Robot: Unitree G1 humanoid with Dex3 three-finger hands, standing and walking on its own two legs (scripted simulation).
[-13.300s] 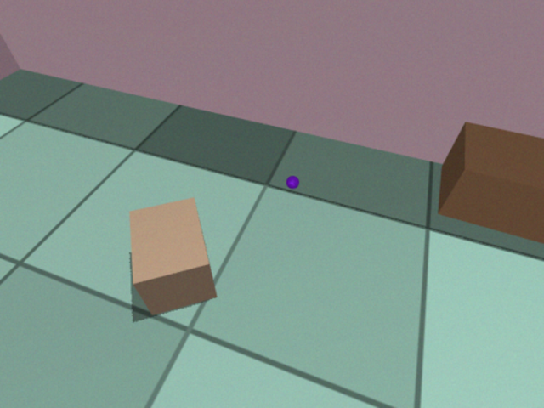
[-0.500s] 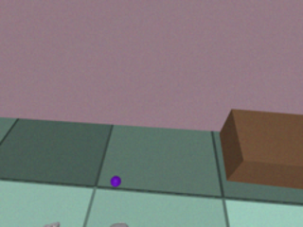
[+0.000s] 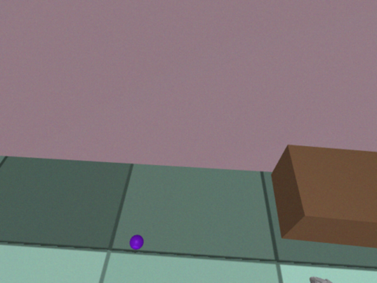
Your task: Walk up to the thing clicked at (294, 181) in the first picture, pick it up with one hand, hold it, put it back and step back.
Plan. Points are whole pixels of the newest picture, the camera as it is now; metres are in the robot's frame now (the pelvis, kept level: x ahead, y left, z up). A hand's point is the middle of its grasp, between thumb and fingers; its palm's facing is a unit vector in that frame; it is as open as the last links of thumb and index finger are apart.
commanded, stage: walk up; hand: left
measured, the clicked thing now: (136, 242) +0.42 +0.26 -0.73
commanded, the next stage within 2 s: stand in 1.04 s
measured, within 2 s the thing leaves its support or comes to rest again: neither
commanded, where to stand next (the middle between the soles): +0.04 +0.01 m, yaw +1 degrees
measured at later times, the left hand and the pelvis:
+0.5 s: hand out of the picture +0.11 +0.25 -0.13, palm faces -0.03 -0.95 -0.32, open 7.4 cm; pelvis +0.00 +0.00 +0.02, yaw -1 degrees
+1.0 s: hand out of the picture +0.07 +0.26 -0.14, palm faces -0.02 -0.94 -0.33, open 7.4 cm; pelvis +0.00 +0.01 +0.02, yaw -1 degrees
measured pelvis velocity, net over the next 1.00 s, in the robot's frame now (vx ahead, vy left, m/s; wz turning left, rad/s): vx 0.00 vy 0.01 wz -0.02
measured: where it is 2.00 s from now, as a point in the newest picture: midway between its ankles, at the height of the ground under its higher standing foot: outside the picture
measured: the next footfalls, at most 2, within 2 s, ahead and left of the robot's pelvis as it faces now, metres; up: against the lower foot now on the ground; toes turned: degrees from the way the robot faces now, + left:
none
